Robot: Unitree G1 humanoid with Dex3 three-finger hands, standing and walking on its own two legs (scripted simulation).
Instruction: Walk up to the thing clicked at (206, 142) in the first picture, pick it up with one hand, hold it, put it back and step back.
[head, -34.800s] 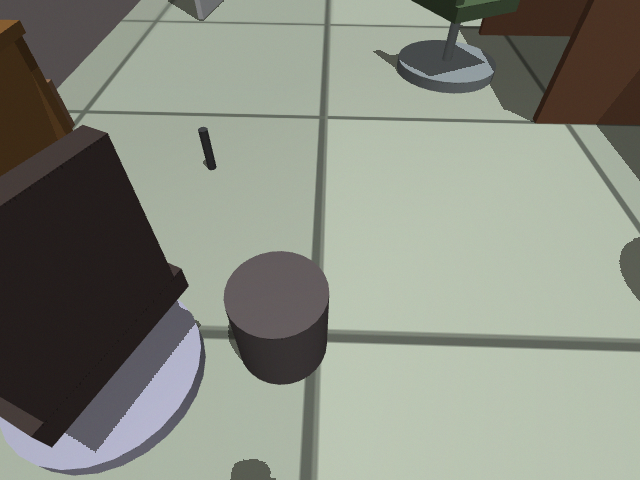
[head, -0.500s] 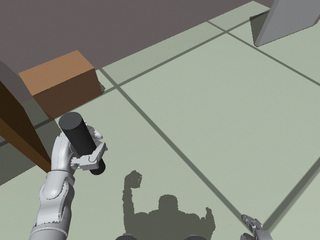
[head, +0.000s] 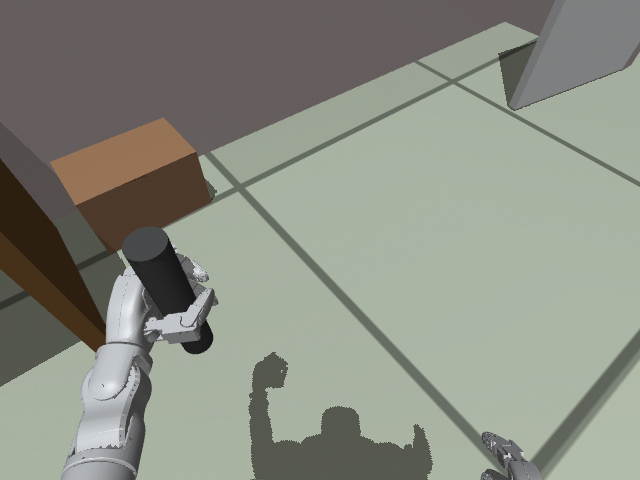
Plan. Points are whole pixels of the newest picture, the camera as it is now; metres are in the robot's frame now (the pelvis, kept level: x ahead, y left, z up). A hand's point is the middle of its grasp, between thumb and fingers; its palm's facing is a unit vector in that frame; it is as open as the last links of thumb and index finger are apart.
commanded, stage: hold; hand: left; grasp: from the side
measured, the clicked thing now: (176, 300) +0.33 +0.18 +0.06
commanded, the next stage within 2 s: none
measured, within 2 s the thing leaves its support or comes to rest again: neither
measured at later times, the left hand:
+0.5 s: hand (192, 300) +0.32 +0.16 +0.06, palm faces +0.00 -1.00 +0.00, open 5.5 cm
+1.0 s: hand (189, 301) +0.32 +0.16 +0.06, palm faces +0.01 -1.00 +0.00, open 5.5 cm
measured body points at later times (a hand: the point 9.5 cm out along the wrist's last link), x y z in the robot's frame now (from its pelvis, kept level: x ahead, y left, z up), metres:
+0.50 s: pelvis +0.00 +0.00 +0.01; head +0.05 +0.00 +0.45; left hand +0.32 +0.21 +0.06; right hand +0.14 -0.25 -0.10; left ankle +0.01 +0.13 -0.70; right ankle +0.00 -0.13 -0.70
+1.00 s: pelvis +0.00 +0.00 +0.01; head +0.04 +0.00 +0.45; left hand +0.32 +0.22 +0.06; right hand +0.14 -0.25 -0.10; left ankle +0.01 +0.13 -0.70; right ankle +0.00 -0.13 -0.70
